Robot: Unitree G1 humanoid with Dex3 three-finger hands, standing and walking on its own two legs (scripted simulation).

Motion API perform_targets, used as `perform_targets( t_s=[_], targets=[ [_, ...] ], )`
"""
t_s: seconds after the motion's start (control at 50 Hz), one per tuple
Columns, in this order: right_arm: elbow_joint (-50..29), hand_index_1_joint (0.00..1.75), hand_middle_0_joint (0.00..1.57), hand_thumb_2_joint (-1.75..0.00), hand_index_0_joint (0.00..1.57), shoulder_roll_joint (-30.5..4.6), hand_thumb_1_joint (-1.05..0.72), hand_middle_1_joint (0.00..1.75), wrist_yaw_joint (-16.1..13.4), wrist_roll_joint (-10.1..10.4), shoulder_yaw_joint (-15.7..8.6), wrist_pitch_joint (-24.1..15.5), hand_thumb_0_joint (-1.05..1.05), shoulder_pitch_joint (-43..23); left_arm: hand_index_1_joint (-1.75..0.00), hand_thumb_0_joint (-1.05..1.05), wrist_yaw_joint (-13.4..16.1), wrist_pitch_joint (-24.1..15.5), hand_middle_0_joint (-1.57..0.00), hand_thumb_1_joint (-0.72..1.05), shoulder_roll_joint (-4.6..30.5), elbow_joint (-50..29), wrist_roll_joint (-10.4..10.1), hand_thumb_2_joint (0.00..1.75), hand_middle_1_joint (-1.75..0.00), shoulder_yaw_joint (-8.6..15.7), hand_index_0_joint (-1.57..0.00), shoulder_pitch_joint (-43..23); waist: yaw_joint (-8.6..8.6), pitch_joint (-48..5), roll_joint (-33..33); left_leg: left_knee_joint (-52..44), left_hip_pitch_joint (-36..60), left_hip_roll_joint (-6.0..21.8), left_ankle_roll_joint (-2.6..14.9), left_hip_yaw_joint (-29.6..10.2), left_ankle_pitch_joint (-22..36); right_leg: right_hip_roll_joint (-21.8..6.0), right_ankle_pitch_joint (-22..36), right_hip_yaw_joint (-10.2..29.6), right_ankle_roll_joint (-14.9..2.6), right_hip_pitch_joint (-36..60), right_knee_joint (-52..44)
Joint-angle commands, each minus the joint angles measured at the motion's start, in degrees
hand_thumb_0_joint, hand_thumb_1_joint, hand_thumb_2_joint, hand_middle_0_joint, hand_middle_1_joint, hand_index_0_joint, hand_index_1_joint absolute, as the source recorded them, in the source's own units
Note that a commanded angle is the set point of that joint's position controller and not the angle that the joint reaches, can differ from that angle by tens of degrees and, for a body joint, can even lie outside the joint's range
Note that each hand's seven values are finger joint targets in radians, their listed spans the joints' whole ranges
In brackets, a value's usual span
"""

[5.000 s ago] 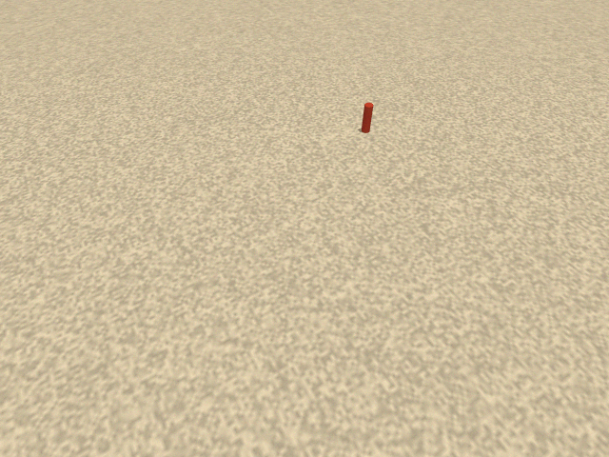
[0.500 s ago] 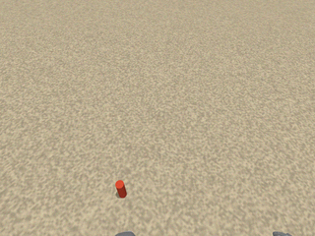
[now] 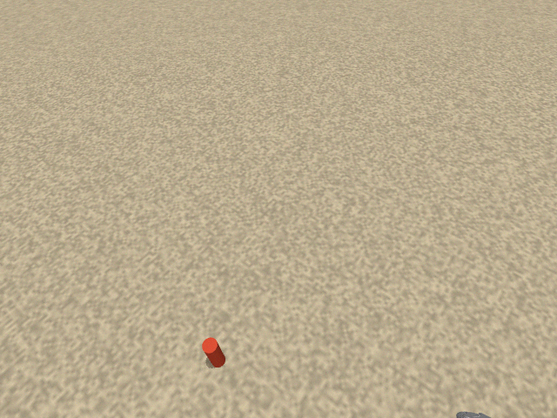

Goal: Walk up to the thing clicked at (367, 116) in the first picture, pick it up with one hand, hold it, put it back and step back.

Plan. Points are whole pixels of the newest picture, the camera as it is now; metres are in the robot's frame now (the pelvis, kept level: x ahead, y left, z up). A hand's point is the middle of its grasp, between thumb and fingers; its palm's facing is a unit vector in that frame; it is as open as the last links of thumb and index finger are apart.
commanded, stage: walk up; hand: left
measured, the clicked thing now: (214, 353) +0.42 +0.24 -0.68
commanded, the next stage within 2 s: stand in 1.06 s
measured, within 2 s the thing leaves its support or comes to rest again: neither
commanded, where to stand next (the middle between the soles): +0.07 +0.01 m, yaw +2 degrees
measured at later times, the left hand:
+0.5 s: hand out of the picture +0.11 +0.25 -0.14, palm faces -0.02 -0.95 -0.32, open 7.4 cm
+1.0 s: hand out of the picture +0.10 +0.26 -0.14, palm faces -0.01 -0.94 -0.33, open 7.4 cm
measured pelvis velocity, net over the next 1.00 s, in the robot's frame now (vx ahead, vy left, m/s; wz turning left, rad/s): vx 0.02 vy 0.01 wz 0.00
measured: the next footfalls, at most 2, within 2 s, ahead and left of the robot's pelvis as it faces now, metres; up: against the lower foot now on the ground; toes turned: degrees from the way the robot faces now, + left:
none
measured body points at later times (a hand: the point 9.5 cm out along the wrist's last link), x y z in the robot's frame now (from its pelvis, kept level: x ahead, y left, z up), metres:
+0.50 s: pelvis +0.02 +0.00 +0.02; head +0.02 +0.00 +0.47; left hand +0.11 +0.30 -0.12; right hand +0.10 -0.31 -0.11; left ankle +0.03 +0.13 -0.73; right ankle +0.04 -0.13 -0.73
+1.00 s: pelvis +0.02 +0.01 +0.02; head +0.03 +0.00 +0.47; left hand +0.10 +0.30 -0.12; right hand +0.10 -0.29 -0.12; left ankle +0.03 +0.13 -0.73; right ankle +0.04 -0.13 -0.73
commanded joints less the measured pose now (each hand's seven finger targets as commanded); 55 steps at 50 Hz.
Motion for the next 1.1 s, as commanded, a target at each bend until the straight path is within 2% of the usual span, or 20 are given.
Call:
perform_targets(
  t_s=[0.0, 0.04, 0.12, 0.14, 0.22, 0.3, 0.4, 0.52, 0.6, 0.62, 0.86, 1.02, 1.04, 1.08],
  targets=[
    [-0.6, 0.30, 0.20, -0.90, 0.20, -13.0, -0.90, 0.30, -1.3, -0.1, -2.6, -2.0, 0.00, -3.3, -0.30, 0.00, 0.8, -1.3, -0.20, 0.90, 12.9, -1.0, -0.3, 0.90, -0.30, 2.9, -0.20, -3.3, 0.32, -7.1, -3.1, -9.4, 4.1, 5.4, 2.41, -6.7, 6.3, -5.7, 8.5, 7.1, -2.97, 4.6, -10.3],
    [0.7, 0.30, 0.20, -0.90, 0.20, -13.0, -0.90, 0.30, -1.4, -0.2, -2.5, -2.0, 0.00, -3.6, -0.30, 0.00, 0.8, -1.2, -0.20, 0.90, 12.8, -0.3, -0.4, 0.90, -0.30, 2.8, -0.20, -4.6, 0.27, -7.5, -2.8, -10.6, 5.4, 5.5, 2.15, -6.2, 8.2, -5.9, 10.2, 7.0, -2.71, 5.6, -11.3],
    [2.4, 0.30, 0.20, -0.90, 0.20, -12.6, -0.90, 0.30, -1.3, -0.4, -2.4, -1.8, 0.00, -5.6, -0.30, 0.00, 0.7, -0.8, -0.20, 0.90, 12.0, 1.4, -0.4, 0.90, -0.30, 2.6, -0.20, -6.1, 0.53, -6.1, -1.5, -13.8, 5.7, 5.9, 1.82, -6.5, 6.8, -5.5, 8.1, 6.2, -2.11, 6.5, -14.2],
    [2.8, 0.30, 0.20, -0.90, 0.20, -12.5, -0.90, 0.30, -1.3, -0.5, -2.5, -1.8, 0.00, -5.4, -0.30, 0.00, 0.6, -0.7, -0.20, 0.90, 11.9, 1.7, -0.3, 0.90, -0.30, 2.6, -0.20, -6.9, 0.14, -6.2, -1.9, -14.2, 5.6, 5.8, 1.72, -6.4, 6.5, -5.6, 7.8, 6.3, -2.16, 7.4, -14.8],
    [3.8, 0.30, 0.20, -0.90, 0.20, -12.4, -0.90, 0.30, -1.3, -0.6, -2.5, -2.0, 0.00, -5.8, -0.30, 0.00, 0.5, -0.7, -0.20, 0.90, 11.7, 2.6, -0.1, 0.90, -0.30, 2.7, -0.20, -7.5, 0.11, -7.6, -1.1, -15.5, 7.4, 6.0, 1.47, -5.9, 7.8, -5.8, 10.1, 6.0, -1.86, 8.6, -15.8],
    [4.1, 0.30, 0.20, -0.90, 0.20, -12.4, -0.90, 0.30, -1.5, -0.7, -2.7, -2.0, 0.00, -5.9, -0.30, 0.00, 0.4, -0.6, -0.20, 0.90, 11.7, 3.3, 0.0, 0.90, -0.30, 2.8, -0.20, -7.8, -0.08, -8.6, -0.9, -15.5, 9.4, 6.3, 1.34, -5.3, 11.4, -5.9, 13.4, 5.6, -1.66, 9.3, -16.1],
    [4.0, 0.30, 0.20, -0.90, 0.20, -12.3, -0.90, 0.30, -1.5, -0.7, -2.8, -1.7, 0.00, -6.5, -0.30, 0.00, 0.4, -0.5, -0.20, 0.90, 11.4, 3.9, 0.1, 0.90, -0.30, 2.8, -0.20, -7.5, -0.15, -6.7, -0.6, -16.4, 9.3, 6.3, 1.23, -5.4, 9.1, -5.6, 10.4, 5.5, -1.33, 8.2, -17.5],
    [4.1, 0.30, 0.20, -0.90, 0.20, -12.3, -0.90, 0.30, -1.6, -0.7, -3.1, -1.5, 0.00, -6.3, -0.30, 0.00, 0.5, -0.6, -0.20, 0.90, 11.3, 4.2, 0.3, 0.90, -0.30, 2.9, -0.20, -7.3, -0.46, -7.3, -1.2, -16.3, 11.0, 6.4, 1.26, -5.1, 10.2, -5.8, 12.6, 5.6, -1.31, 8.3, -18.0],
    [3.8, 0.30, 0.20, -0.90, 0.20, -12.0, -0.90, 0.30, -1.5, -0.7, -3.0, -1.4, 0.00, -6.5, -0.30, 0.00, 0.5, -0.5, -0.20, 0.90, 11.1, 4.4, 0.3, 0.90, -0.30, 2.9, -0.20, -6.9, -0.23, -5.2, -1.0, -17.4, 9.7, 6.2, 1.18, -5.3, 7.3, -5.6, 9.6, 5.7, -1.05, 7.3, -18.5],
    [3.9, 0.30, 0.20, -0.90, 0.20, -12.1, -0.90, 0.30, -1.5, -0.7, -3.2, -1.4, 0.00, -6.5, -0.30, 0.00, 0.5, -0.4, -0.20, 0.90, 11.2, 4.5, 0.5, 0.90, -0.30, 3.0, -0.20, -6.6, -0.36, -6.1, -1.2, -17.2, 10.9, 6.5, 1.28, -5.3, 7.8, -5.5, 9.2, 5.5, -1.29, 7.3, -18.4],
    [3.6, 0.30, 0.20, -0.90, 0.20, -11.6, -0.90, 0.30, -1.5, -0.8, -3.2, -1.5, 0.00, -6.2, -0.30, 0.00, 0.5, -0.4, -0.20, 0.90, 10.8, 4.3, 0.5, 0.90, -0.30, 3.0, -0.20, -5.5, -0.08, -5.6, -1.0, -18.1, 9.8, 6.2, 1.22, -5.7, 7.6, -5.3, 9.7, 5.1, -0.84, 8.2, -18.3],
    [3.4, 0.30, 0.20, -0.90, 0.20, -11.6, -0.90, 0.30, -1.6, -0.9, -3.3, -1.4, 0.00, -5.5, -0.30, 0.00, 0.6, -0.3, -0.20, 0.90, 10.8, 3.8, 0.7, 0.90, -0.30, 3.1, -0.20, -5.2, -0.18, -6.8, -0.8, -17.5, 10.4, 6.3, 1.35, -5.5, 9.0, -5.5, 10.7, 5.0, -1.01, 9.0, -17.9],
    [3.1, 0.30, 0.20, -0.90, 0.20, -11.4, -0.90, 0.30, -1.7, -1.3, -3.2, -1.4, 0.00, -6.0, -0.30, 0.00, 0.7, -0.5, -0.20, 0.90, 11.2, 3.1, 0.7, 0.90, -0.30, 2.8, -0.20, -5.2, -0.37, -6.4, -0.3, -17.9, 10.2, 6.6, 0.69, -5.9, 11.5, -5.7, 11.9, 5.0, -1.07, 9.2, -17.4],
    [3.2, 0.30, 0.20, -0.90, 0.20, -11.5, -0.90, 0.30, -1.7, -1.2, -3.3, -1.4, 0.00, -5.9, -0.30, 0.00, 0.8, -0.6, -0.20, 0.90, 11.1, 3.2, 0.6, 0.90, -0.30, 2.8, -0.20, -4.7, -0.21, -6.6, -0.7, -17.6, 11.0, 6.7, 0.65, -5.9, 12.4, -5.7, 11.9, 5.0, -1.05, 9.1, -17.7]
  ],
)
